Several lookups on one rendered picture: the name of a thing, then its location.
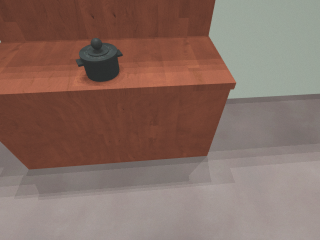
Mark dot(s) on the table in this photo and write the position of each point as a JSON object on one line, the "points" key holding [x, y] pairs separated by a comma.
{"points": [[165, 103]]}

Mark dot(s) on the pot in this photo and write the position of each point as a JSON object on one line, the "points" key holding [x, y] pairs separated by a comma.
{"points": [[102, 71]]}

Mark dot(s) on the knob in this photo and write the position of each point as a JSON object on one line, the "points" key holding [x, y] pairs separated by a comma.
{"points": [[96, 43]]}

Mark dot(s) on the lid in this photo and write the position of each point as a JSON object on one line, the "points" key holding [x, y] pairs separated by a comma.
{"points": [[105, 53]]}

